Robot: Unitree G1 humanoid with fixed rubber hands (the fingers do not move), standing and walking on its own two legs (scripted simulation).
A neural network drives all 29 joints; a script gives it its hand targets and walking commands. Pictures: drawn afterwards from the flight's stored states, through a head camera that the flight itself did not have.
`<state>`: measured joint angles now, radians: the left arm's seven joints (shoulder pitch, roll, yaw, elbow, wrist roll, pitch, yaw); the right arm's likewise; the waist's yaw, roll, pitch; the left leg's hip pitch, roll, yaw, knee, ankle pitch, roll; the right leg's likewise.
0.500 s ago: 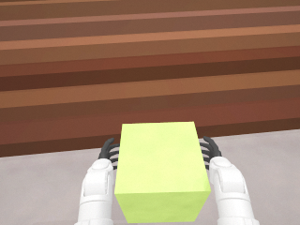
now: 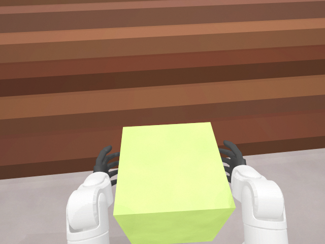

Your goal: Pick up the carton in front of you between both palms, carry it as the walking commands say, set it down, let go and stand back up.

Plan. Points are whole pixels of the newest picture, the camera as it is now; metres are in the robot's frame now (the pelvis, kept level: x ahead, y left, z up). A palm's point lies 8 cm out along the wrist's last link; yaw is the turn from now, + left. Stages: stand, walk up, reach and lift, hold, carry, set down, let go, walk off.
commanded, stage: carry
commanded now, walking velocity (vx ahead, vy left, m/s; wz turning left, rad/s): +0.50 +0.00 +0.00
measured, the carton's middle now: (169, 187) +0.28 +0.01 +0.02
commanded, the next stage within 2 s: none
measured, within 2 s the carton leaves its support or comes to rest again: neither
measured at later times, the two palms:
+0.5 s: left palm (132, 87) +0.59 +0.13 +0.12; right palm (219, 82) +0.62 -0.17 +0.11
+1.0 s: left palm (140, 37) +1.03 +0.15 +0.12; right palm (200, 38) +1.01 -0.15 +0.12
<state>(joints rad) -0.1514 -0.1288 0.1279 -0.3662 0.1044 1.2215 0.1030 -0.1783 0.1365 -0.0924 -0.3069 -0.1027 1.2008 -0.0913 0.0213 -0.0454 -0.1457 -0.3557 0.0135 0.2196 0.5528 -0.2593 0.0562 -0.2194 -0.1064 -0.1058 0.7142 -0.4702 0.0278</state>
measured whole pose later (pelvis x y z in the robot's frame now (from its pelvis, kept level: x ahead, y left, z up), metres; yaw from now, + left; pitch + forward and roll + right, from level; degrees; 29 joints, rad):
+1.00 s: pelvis +0.63 +0.01 +0.00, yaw +0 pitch +5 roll -1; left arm -0.88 0.03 0.29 0.14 0.07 1.34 0.14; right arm -0.86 -0.02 -0.25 0.14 -0.03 1.32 -0.15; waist -0.07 -0.01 0.08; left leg -0.43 -0.02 0.17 0.57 -0.25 0.12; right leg -0.62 -0.02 -0.02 1.38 -0.39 -0.06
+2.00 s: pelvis +1.26 -0.04 +0.29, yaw +3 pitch +3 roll +4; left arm -0.95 0.04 0.38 0.15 0.11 1.37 0.10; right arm -0.91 -0.02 -0.22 0.12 -0.03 1.38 -0.19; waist -0.17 0.00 0.04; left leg -0.48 -0.07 0.13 0.75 -0.33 0.07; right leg -0.77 0.09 0.11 1.79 -0.31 -0.06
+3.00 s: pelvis +1.41 -0.08 +0.33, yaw +1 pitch +4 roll -1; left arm -0.70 0.01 0.19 0.24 0.06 1.21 0.12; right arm -0.68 0.01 -0.23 0.20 -0.08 1.24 -0.12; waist 0.03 0.00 -0.11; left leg -0.21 0.01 0.04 0.46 -0.24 0.06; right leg -0.22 0.02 -0.06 0.44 -0.25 -0.04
